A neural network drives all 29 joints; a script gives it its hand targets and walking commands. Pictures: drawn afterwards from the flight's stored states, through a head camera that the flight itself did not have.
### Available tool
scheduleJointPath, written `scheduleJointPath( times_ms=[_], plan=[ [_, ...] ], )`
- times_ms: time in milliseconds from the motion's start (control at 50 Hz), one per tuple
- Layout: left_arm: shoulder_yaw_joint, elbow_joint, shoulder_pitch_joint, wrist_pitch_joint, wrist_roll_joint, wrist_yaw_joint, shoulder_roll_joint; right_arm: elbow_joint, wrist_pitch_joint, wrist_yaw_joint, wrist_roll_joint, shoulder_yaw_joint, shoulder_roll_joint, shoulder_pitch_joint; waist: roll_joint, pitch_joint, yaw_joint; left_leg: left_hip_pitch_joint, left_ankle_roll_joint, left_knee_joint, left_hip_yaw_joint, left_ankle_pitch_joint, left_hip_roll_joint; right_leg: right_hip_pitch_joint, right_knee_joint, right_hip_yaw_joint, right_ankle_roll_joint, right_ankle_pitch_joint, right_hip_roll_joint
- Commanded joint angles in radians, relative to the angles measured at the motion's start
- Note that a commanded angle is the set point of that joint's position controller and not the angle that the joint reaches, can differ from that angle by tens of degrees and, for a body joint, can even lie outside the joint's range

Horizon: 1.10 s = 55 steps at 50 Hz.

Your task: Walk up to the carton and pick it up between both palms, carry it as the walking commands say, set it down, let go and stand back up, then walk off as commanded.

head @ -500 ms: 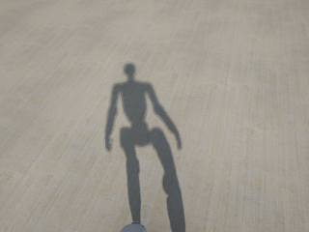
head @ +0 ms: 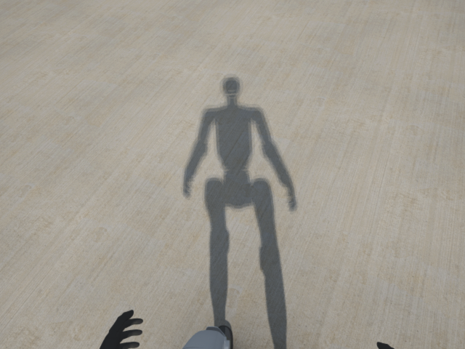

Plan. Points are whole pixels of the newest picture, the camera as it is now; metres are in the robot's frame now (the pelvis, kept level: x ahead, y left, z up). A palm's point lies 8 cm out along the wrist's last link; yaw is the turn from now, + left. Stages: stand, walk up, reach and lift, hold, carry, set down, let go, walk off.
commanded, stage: walk up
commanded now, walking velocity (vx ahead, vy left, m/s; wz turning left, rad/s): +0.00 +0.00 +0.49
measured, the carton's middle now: out of the picture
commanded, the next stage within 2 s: none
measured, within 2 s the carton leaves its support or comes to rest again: neither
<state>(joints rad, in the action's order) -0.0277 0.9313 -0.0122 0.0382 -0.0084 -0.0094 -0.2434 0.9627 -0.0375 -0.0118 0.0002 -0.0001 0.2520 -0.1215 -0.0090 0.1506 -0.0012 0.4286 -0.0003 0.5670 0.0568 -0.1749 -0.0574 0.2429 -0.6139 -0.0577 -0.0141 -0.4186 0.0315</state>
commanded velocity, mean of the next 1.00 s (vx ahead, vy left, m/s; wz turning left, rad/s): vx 0.13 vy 0.03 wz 0.50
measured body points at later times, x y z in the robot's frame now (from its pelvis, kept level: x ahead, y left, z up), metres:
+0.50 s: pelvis +0.01 +0.02 -0.01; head +0.08 +0.05 +0.44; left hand -0.03 +0.27 -0.16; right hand +0.17 -0.20 -0.15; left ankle +0.03 +0.12 -0.72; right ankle -0.03 -0.11 -0.68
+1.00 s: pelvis +0.02 -0.02 +0.01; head +0.07 -0.04 +0.46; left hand -0.11 +0.22 -0.11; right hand +0.23 -0.17 -0.15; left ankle -0.02 +0.15 -0.63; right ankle +0.01 -0.12 -0.72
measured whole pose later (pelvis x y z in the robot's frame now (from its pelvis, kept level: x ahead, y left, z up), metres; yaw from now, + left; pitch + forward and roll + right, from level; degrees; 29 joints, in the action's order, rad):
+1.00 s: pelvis +0.02 -0.02 +0.01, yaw +29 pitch -6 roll +4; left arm -0.03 0.93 -0.35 0.01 -0.02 -0.01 -0.23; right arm 0.92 -0.06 0.09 0.00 0.00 0.26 -0.12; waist -0.02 0.16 0.00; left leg 0.52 -0.02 1.18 0.02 -0.23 -0.02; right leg 0.05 -0.57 -0.14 0.00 -0.43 0.12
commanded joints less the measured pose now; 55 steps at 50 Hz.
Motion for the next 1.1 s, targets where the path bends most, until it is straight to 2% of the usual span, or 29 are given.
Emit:
scheduleJointPath(
  times_ms=[0,20,60,80,140,220,280,320,340,360,380,400,420,440,500,560,620,640,720,740,760,780,800,820,860,880,960,1020,1080],
  plan=[
    [-0.039,-0.058,-0.057,0.001,-0.009,-0.015,-0.178,-0.049,-0.004,0.005,0.049,0.108,0.069,-0.021,0.134,-0.099,0.001,0.229,-0.023,0.491,-0.004,-0.328,0.083,-0.181,0.266,0.113,0.106,0.448,0.387],
    [-0.031,-0.052,-0.042,-0.003,-0.005,-0.015,-0.159,-0.045,-0.011,0.017,0.039,0.109,0.096,0.006,0.170,-0.077,-0.008,0.236,-0.034,0.532,-0.022,-0.261,0.087,-0.175,0.254,0.053,0.123,0.549,0.337],
    [-0.022,-0.044,-0.065,-0.012,0.000,-0.020,-0.135,-0.037,-0.026,0.018,0.033,0.110,0.103,-0.023,0.126,-0.074,0.004,0.195,-0.048,0.586,-0.058,-0.218,0.095,-0.156,0.249,0.023,0.100,0.639,0.283],
    [-0.022,-0.045,-0.131,-0.019,0.000,-0.024,-0.146,-0.059,-0.029,0.022,0.032,0.094,0.094,0.012,0.170,-0.075,-0.010,0.199,-0.051,0.570,-0.073,-0.235,0.083,-0.191,0.248,0.017,0.090,0.699,0.305],
    [-0.030,-0.047,-0.154,-0.015,-0.001,-0.026,-0.161,-0.067,-0.041,0.038,0.025,0.084,0.090,0.076,0.242,-0.014,-0.034,0.220,-0.073,0.456,-0.101,-0.239,0.110,-0.198,0.261,-0.008,0.111,0.584,0.303],
    [-0.039,-0.016,-0.329,-0.025,0.003,-0.034,-0.166,-0.088,-0.024,0.044,0.012,0.057,0.070,0.090,0.224,-0.132,-0.072,0.199,-0.065,0.287,-0.149,-0.244,0.070,-0.411,0.171,-0.023,0.105,0.960,0.341],
    [-0.060,-0.078,-0.196,-0.009,-0.006,-0.013,-0.199,-0.089,-0.014,0.049,-0.007,0.042,0.096,0.049,0.219,-0.156,-0.007,-0.031,-0.065,0.144,-0.194,-0.254,0.053,-0.280,0.112,-0.095,0.108,0.780,0.330],
    [-0.074,-0.096,-0.181,-0.003,0.015,-0.008,-0.202,-0.055,0.007,0.043,-0.007,0.048,0.110,-0.050,0.142,-0.252,0.043,-0.208,-0.016,-0.073,-0.201,-0.084,0.037,-0.232,-0.082,-0.136,0.073,0.768,0.270],
    [-0.064,-0.112,-0.184,-0.012,0.022,-0.006,-0.182,-0.054,0.021,0.027,-0.003,0.076,0.166,-0.121,-0.016,-0.327,0.078,-0.382,0.046,-0.083,-0.074,0.205,0.126,-0.076,-0.254,-0.152,0.034,0.630,0.207],
    [-0.045,-0.158,-0.129,-0.018,0.028,0.005,-0.139,-0.046,0.027,0.013,0.007,0.100,0.247,-0.177,-0.227,-0.328,0.106,-0.504,0.153,-0.084,0.265,0.577,0.331,0.205,-0.499,-0.139,-0.003,0.064,0.067],
    [-0.041,-0.170,-0.085,-0.013,0.023,0.013,-0.105,-0.045,0.023,0.005,0.005,0.100,0.247,-0.197,-0.251,-0.345,0.110,-0.559,0.243,-0.102,0.365,0.709,0.412,0.324,-0.609,-0.044,-0.014,-0.251,0.001],
    [-0.036,-0.167,-0.059,-0.012,0.014,0.011,-0.087,-0.032,0.027,-0.005,0.006,0.104,0.230,-0.228,-0.211,-0.341,0.096,-0.541,0.241,-0.112,0.394,0.666,0.415,0.345,-0.623,0.050,-0.013,-0.240,0.019],
    [-0.031,-0.159,-0.055,-0.007,0.004,0.010,-0.072,-0.037,0.032,-0.012,0.005,0.092,0.186,-0.187,-0.159,-0.301,0.091,-0.433,0.230,-0.164,0.381,0.410,0.379,0.323,-0.567,0.078,-0.004,-0.186,0.033],
    [-0.029,-0.157,-0.076,-0.008,0.000,0.008,-0.084,-0.060,0.030,-0.011,0.008,0.088,0.187,-0.132,-0.193,-0.254,0.076,-0.379,0.206,-0.211,0.372,0.252,0.363,0.326,-0.549,0.055,0.009,-0.139,0.038],
    [-0.033,-0.149,-0.116,-0.001,-0.005,0.004,-0.089,-0.102,0.026,-0.013,0.006,0.088,0.173,-0.066,-0.164,-0.268,0.036,-0.309,0.171,-0.221,0.276,0.246,0.298,0.256,-0.502,0.036,0.006,-0.086,0.027],
    [-0.032,-0.131,-0.063,0.003,0.002,-0.002,-0.096,-0.065,0.034,-0.013,0.015,0.089,0.185,-0.116,-0.186,-0.287,0.065,-0.305,0.178,-0.217,0.354,0.218,0.290,0.262,-0.412,0.051,-0.001,-0.079,-0.003],
    [-0.040,-0.113,-0.051,0.006,0.002,-0.009,-0.103,-0.077,0.027,-0.007,0.024,0.096,0.191,-0.095,-0.183,-0.292,0.050,-0.262,0.187,-0.233,0.373,0.171,0.284,0.203,-0.360,0.046,-0.010,-0.058,-0.003],
    [-0.040,-0.099,-0.062,0.012,0.002,-0.008,-0.104,-0.088,0.021,-0.006,0.026,0.098,0.187,-0.085,-0.120,-0.281,0.046,-0.221,0.181,-0.269,0.399,0.055,0.272,0.175,-0.330,0.045,-0.013,-0.049,-0.020],
    [-0.030,-0.064,-0.129,0.005,0.011,-0.016,-0.081,-0.098,0.002,0.001,0.034,0.112,0.185,-0.007,-0.217,-0.240,-0.002,0.007,0.138,-0.272,0.329,-0.115,0.205,-0.108,-0.066,-0.003,0.009,-0.005,-0.040],
    [-0.037,-0.043,-0.222,0.000,0.005,-0.022,-0.102,-0.125,-0.006,0.009,0.034,0.102,0.178,0.047,-0.180,-0.250,-0.064,0.145,0.088,-0.227,0.287,-0.201,0.150,-0.290,0.110,0.040,0.036,0.038,-0.005],
    [-0.067,0.021,-0.373,-0.009,-0.013,-0.024,-0.160,-0.125,-0.001,0.023,0.038,0.099,0.122,0.056,-0.020,-0.311,-0.142,0.359,-0.007,-0.077,0.135,-0.412,-0.006,-0.545,0.353,0.184,0.084,-0.096,0.136],
    [-0.098,0.022,-0.455,-0.002,-0.024,-0.040,-0.292,-0.231,-0.012,0.062,0.038,0.061,0.108,0.177,0.300,-0.313,-0.211,0.608,-0.010,0.425,-0.003,-0.356,0.006,-0.576,0.419,0.520,0.071,-0.468,0.518],
    [-0.086,0.002,-0.359,-0.008,-0.039,-0.040,-0.279,-0.230,-0.006,0.058,0.055,0.057,0.078,0.212,0.315,-0.154,-0.149,0.632,-0.004,0.556,0.038,-0.283,0.087,-0.361,0.506,0.567,0.081,-0.595,0.550],
    [-0.086,-0.010,-0.308,-0.024,-0.039,-0.043,-0.269,-0.204,-0.003,0.076,0.055,0.086,0.096,0.189,0.216,-0.045,-0.082,0.610,-0.007,0.603,0.045,-0.186,0.082,-0.274,0.554,0.515,0.046,-0.580,0.509],
    [-0.046,-0.033,-0.213,-0.062,-0.029,-0.038,-0.184,-0.178,-0.005,0.102,0.056,0.086,0.094,0.136,0.089,-0.019,-0.021,0.440,-0.018,0.637,0.044,-0.029,0.110,-0.178,0.532,0.300,-0.018,-0.271,0.402],
    [-0.048,-0.027,-0.221,-0.062,-0.021,-0.033,-0.196,-0.145,-0.009,0.112,0.051,0.095,0.114,0.070,0.158,-0.015,-0.003,0.384,-0.022,0.664,0.017,-0.023,0.099,-0.164,0.523,0.228,-0.019,-0.256,0.355],
    [-0.045,-0.054,-0.319,-0.090,-0.015,-0.007,-0.153,-0.170,-0.018,0.114,0.026,0.086,0.103,0.139,0.178,0.058,-0.039,0.414,-0.063,0.694,-0.054,0.028,0.128,-0.160,0.563,0.161,0.066,-0.222,0.330],
    [-0.039,-0.061,-0.424,-0.099,0.002,0.008,-0.128,-0.157,-0.005,0.110,0.010,0.075,0.087,0.095,0.201,0.067,-0.061,0.398,-0.076,0.657,-0.085,0.086,0.140,-0.231,0.538,0.045,0.049,-0.035,0.282],
    [-0.048,-0.052,-0.574,-0.113,-0.001,0.000,-0.141,-0.196,-0.003,0.106,0.014,0.058,0.079,0.182,0.176,0.049,-0.108,0.446,-0.083,0.581,-0.121,0.061,0.143,-0.369,0.499,0.008,0.077,0.226,0.325]
  ],
)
